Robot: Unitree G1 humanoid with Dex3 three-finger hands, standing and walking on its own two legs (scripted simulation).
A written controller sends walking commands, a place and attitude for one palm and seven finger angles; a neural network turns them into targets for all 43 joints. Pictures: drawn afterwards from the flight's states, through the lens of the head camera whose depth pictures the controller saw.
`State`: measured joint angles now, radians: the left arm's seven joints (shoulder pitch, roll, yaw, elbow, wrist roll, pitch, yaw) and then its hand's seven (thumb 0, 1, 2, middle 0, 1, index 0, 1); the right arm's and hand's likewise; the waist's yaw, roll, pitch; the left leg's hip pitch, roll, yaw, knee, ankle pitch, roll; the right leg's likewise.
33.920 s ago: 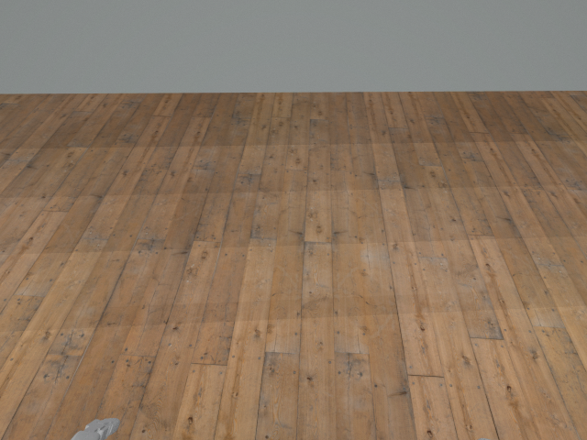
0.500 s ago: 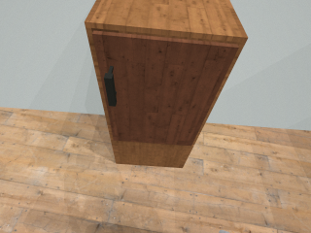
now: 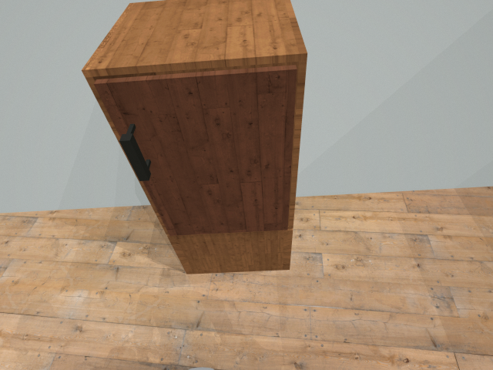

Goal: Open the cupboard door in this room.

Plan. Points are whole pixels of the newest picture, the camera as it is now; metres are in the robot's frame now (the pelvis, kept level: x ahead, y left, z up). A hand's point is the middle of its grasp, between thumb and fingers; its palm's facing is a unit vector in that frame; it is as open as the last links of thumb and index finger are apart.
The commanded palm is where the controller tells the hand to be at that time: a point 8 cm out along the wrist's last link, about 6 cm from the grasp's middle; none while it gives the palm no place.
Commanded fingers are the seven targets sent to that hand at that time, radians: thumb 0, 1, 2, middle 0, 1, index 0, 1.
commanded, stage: come to a stop and stand still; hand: left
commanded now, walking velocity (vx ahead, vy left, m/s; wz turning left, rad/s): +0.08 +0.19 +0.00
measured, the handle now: (138, 152) +0.57 +0.31 +0.00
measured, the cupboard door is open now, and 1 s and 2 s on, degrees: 0 0 0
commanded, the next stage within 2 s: look again from close up in 0.80 s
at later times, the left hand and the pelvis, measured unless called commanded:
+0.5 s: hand out of the picture +0.00 +0.28 -0.19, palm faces +0.10 -0.96 -0.25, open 7.3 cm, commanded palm none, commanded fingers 0.00 0.90 0.90 -0.20 -0.30 -0.20 -0.30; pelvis +0.00 +0.08 -0.02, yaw +2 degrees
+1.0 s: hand out of the picture +0.03 +0.26 -0.18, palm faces +0.01 -0.98 -0.22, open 7.3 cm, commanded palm none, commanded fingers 0.00 0.90 0.90 -0.20 -0.30 -0.20 -0.30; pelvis +0.01 +0.08 -0.01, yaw +0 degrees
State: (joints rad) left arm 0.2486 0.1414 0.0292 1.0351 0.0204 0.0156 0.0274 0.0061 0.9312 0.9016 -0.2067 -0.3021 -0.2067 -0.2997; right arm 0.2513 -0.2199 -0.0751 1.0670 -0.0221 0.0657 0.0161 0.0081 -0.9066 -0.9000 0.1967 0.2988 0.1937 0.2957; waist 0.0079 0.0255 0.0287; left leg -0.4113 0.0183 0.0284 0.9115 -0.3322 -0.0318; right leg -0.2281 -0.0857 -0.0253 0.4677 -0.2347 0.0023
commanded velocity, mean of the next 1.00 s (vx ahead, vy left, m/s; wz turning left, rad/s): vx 0.01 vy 0.01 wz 0.00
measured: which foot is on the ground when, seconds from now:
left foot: up 0.00-0.30, down 0.32-1.00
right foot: down 0.00-1.00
